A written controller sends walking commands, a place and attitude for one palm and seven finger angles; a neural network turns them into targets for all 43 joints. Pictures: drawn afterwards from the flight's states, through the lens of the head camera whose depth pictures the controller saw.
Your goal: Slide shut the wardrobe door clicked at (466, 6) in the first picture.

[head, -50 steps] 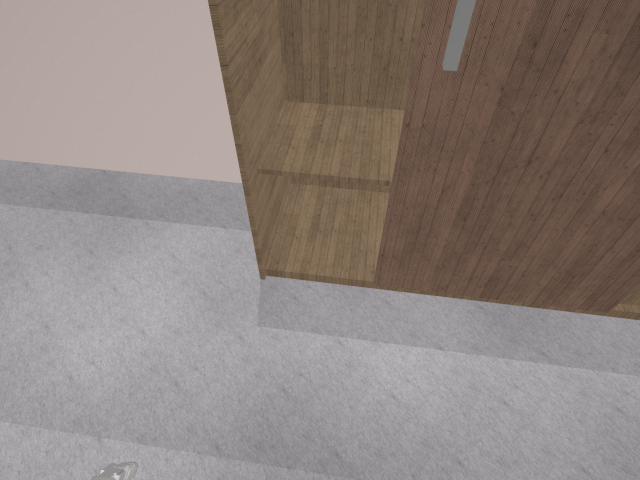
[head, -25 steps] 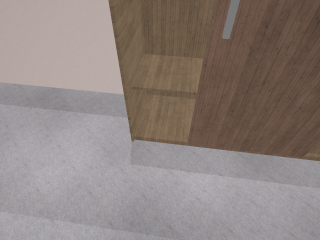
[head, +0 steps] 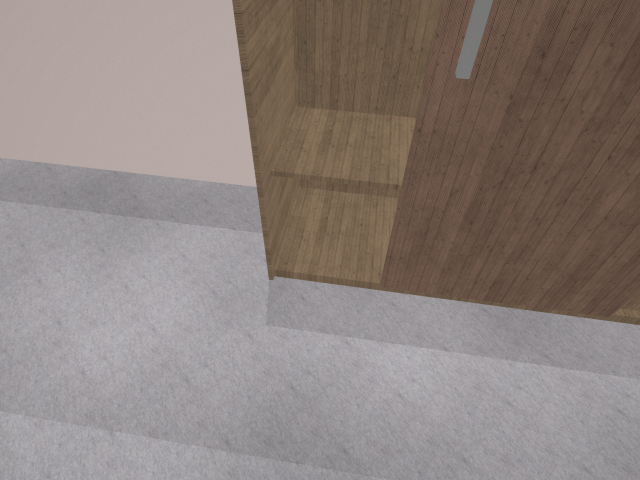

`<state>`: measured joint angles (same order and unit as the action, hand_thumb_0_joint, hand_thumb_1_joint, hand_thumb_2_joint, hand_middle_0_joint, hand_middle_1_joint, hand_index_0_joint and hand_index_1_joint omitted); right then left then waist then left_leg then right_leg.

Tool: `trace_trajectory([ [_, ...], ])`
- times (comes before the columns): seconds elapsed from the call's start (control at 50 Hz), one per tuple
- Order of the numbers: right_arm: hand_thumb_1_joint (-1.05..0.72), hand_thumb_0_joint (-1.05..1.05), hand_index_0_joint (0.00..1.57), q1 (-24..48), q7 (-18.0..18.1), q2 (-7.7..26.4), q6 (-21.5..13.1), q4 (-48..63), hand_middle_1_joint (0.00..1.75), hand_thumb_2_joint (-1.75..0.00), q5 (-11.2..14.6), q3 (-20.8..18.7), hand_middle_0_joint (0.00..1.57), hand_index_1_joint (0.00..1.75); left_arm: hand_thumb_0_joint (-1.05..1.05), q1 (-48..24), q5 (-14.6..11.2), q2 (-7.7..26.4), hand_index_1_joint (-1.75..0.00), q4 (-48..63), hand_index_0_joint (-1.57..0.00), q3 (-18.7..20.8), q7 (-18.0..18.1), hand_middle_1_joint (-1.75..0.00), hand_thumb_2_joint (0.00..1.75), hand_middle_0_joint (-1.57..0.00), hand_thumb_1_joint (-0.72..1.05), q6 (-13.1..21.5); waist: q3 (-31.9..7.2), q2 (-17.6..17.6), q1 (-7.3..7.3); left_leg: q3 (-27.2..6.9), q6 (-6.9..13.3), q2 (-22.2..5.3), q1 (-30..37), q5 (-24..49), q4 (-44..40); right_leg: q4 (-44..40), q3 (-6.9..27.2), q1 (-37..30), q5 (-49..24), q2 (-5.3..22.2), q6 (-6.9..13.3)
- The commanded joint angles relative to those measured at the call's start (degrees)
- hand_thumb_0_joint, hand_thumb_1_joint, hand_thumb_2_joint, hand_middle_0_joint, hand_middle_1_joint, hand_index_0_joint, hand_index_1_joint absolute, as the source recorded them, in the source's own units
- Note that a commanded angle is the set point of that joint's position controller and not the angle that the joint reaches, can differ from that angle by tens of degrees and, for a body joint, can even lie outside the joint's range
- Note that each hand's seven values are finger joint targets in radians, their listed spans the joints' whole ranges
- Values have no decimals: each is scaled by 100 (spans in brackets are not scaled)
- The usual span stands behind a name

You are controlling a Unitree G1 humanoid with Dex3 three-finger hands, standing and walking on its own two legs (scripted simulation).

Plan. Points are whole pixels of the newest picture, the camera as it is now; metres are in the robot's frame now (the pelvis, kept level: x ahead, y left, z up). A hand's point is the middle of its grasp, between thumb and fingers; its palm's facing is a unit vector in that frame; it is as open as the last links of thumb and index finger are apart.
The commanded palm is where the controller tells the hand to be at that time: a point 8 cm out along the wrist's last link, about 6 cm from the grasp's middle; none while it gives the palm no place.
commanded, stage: look at it before walking up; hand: right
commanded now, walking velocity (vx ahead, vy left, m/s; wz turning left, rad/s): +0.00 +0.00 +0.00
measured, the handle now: (474, 24) +0.89 -0.24 +0.21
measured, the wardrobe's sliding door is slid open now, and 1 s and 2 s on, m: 0.42 0.42 0.42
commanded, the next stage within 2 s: take the last steps up to it in 0.54 s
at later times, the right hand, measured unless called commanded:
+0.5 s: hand out of the picture +0.07 -0.24 -0.16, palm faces -0.03 +0.95 -0.32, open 7.4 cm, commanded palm none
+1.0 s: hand out of the picture +0.02 -0.23 -0.20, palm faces +0.09 +0.98 -0.17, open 7.4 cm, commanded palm none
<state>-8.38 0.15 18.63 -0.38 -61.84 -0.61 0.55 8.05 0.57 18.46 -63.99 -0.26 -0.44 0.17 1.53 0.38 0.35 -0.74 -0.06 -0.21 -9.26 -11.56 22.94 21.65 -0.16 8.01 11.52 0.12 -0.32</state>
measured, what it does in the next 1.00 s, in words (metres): shifts its weight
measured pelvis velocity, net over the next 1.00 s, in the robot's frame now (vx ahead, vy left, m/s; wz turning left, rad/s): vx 0.05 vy -0.04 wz -0.05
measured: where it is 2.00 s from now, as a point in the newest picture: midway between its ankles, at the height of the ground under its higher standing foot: (349, 444)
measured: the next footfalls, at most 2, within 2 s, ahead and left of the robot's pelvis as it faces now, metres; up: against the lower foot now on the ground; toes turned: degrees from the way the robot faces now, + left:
left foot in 1.48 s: +0.36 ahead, +0.06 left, +0.00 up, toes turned +3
right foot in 1.82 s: +0.43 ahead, -0.19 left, +0.00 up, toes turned -14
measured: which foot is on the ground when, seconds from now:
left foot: down 0.00-0.96, up 0.98-1.00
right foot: down 0.00-1.00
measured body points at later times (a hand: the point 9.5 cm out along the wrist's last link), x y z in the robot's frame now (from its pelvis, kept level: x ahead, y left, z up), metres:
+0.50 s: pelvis +0.01 +0.00 +0.00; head +0.01 +0.00 +0.45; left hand +0.08 +0.29 -0.13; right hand +0.07 -0.29 -0.14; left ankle +0.01 +0.12 -0.74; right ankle +0.00 -0.12 -0.74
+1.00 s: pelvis +0.05 -0.04 -0.01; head +0.04 -0.07 +0.43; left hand +0.07 +0.21 -0.15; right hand +0.02 -0.28 -0.18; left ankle +0.01 +0.11 -0.74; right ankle +0.04 -0.12 -0.75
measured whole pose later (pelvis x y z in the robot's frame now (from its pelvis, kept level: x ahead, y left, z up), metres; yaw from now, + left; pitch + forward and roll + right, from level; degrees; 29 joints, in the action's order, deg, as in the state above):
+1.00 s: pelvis +0.05 -0.04 -0.01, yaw -3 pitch -2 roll +1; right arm -20.3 0.0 12.5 0.4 -62.4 -1.1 -1.2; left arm 18.4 1.3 11.8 -62.7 0.5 -0.7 0.9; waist -0.4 2.6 -0.5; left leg 1.7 -0.2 -3.3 -9.9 -24.1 35.8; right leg 33.0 -4.9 12.1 18.1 -0.1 2.6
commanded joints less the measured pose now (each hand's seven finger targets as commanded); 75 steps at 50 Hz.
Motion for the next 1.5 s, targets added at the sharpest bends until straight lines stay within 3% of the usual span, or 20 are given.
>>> trace_trajectory([
  [0.0,-90,0,20,214,67,1187,-119,373,30,-90,-12,-235,20,30,0,-283,-1,1131,-30,357,-20,218,99,-30,90,-20,90,153,-194,12,-36,-625,182,-664,-61,334,-519,-348,497,54,-401,614,177],
  [0.64,-90,0,20,182,70,1219,-136,313,30,-90,-7,-231,20,30,0,-384,-14,1195,-30,351,-20,212,117,-30,90,-20,90,172,-340,-48,-50,-523,158,-679,192,1014,-491,-421,493,-185,-900,670,169],
  [0.68,-90,0,20,-196,95,630,-55,165,30,-90,-12,-120,20,30,0,-62,16,545,-30,222,-20,64,81,-30,90,-20,90,76,-423,28,-61,-501,79,-684,227,193,-520,-259,393,-123,-301,574,95],
  [0.74,-90,0,20,-504,44,671,51,138,30,-90,-54,-161,20,30,0,176,74,387,-30,229,-20,54,46,-30,90,-20,90,-18,234,347,-144,-910,211,-799,-85,-1783,-847,120,216,694,1142,256,98],
  [0.82,-90,0,20,-1117,54,835,-12,209,30,-90,-68,-365,20,30,0,233,93,274,-30,493,-20,142,30,-30,90,-20,90,13,598,956,-317,-1895,891,-1738,203,-2351,-1386,1705,-153,1792,1458,197,85],
  [0.86,-90,0,20,-1108,65,754,-97,256,30,-90,-85,-413,20,30,0,404,59,157,-30,577,-20,181,-1,-30,90,-20,90,84,499,670,-190,-1581,1027,-1836,202,-1523,-1082,1586,-182,1658,1438,324,115],
  [0.9,-90,0,20,-875,55,614,-101,342,30,-90,-65,-421,20,30,0,1013,34,-48,-30,430,-20,184,-9,-30,90,-20,90,147,341,453,124,-799,777,-1475,-428,-1189,-478,613,-394,500,919,242,136],
  [0.92,-90,0,20,-818,35,371,-68,383,30,-90,-41,-386,20,30,0,1483,36,3,-30,283,-20,203,29,-30,90,-20,90,183,297,-29,273,-253,511,-976,-1045,-1300,162,140,-110,-278,822,289,207],
  [0.94,-90,0,20,-804,-11,-25,-37,492,30,-90,-13,-323,20,30,0,2009,107,420,-30,134,-20,331,89,-30,90,-20,90,206,339,-1259,442,495,160,-246,-1957,-1478,1586,-541,1332,-785,1424,1248,597],
  [0.96,-90,0,20,-363,19,-183,-73,695,30,-90,-74,-265,20,30,0,2531,114,593,-30,13,-20,384,113,-30,90,-20,90,215,645,-1855,614,711,68,60,-2734,-2272,2931,-1306,2567,-790,1443,1989,1045],
  [0.98,-90,0,20,-165,43,-81,-114,771,30,-90,-108,-300,20,30,0,2584,73,399,-30,5,-20,333,166,-30,90,-20,90,234,824,-1276,546,254,142,-261,-3104,-2094,3705,-1272,2832,-697,1071,2203,1326],
  [1.02,-90,0,20,-303,-40,-279,-167,583,30,-90,-95,-312,20,30,0,2217,50,40,-30,121,-20,248,212,-30,90,-20,90,326,806,-333,309,101,98,-591,-3173,-1358,4165,-1156,2135,-660,37,1963,1395],
  [1.1,-90,0,20,-743,-79,-559,-87,346,30,-90,-80,-300,20,30,0,2174,-10,-304,-30,-2,-20,197,271,-30,90,-20,90,477,471,-507,23,305,-101,-655,-2712,-440,3959,-1115,880,-576,-1484,1414,1150],
  [1.2,-90,0,20,-169,-90,-703,-74,523,30,-90,-75,-335,20,30,0,2561,2,-528,-30,-260,-20,215,308,-30,90,-20,90,506,687,-455,128,487,-159,-654,-3048,4,3134,-1179,603,-861,-1854,1343,1113],
  [1.34,-90,0,20,610,-89,-788,-147,756,30,-90,-50,-344,20,30,0,2812,81,-570,-30,-465,-20,255,321,-30,90,-20,90,443,934,-641,327,732,108,-375,-2321,-16,1715,-825,347,-862,-2799,1388,969],
  [1.38,-90,0,20,236,-68,-717,-186,708,30,-90,-57,-377,20,30,0,2707,85,-492,-30,-467,-20,278,323,-30,90,-20,90,424,722,-563,109,873,259,-128,-1640,-317,1406,-248,251,-899,-3953,1388,934],
  [1.42,-90,0,20,-1006,-36,-490,-273,369,30,-90,-94,-466,20,30,0,2480,25,-364,-30,-375,-20,316,316,-30,90,-20,90,413,36,-471,-452,973,372,69,-12,233,761,1235,-10,-625,-4362,1132,656],
  [1.44,-90,0,20,-1790,12,-94,-358,169,30,-90,-131,-580,20,30,0,2440,-36,-482,-30,-262,-20,312,261,-30,90,-20,90,423,-515,15,-745,46,734,-725,1527,516,677,2705,-170,572,-3147,857,447],
  [1.46,-90,0,20,-2483,83,460,-381,6,30,-90,-109,-717,20,30,0,2586,-98,-752,-30,-44,-20,280,229,-30,90,-20,90,489,-1287,1027,-798,-2494,1540,-2462,2710,1409,73,4771,-501,2072,910,-90,202],
  [1.48,-90,0,20,-2350,111,497,-342,29,30,-90,5,-704,20,30,0,2219,-85,-668,-30,84,-20,310,233,-30,90,-20,90,451,-1029,461,-710,-2749,1836,-2800,2207,1435,-383,5634,-1,2376,1999,19,320],
])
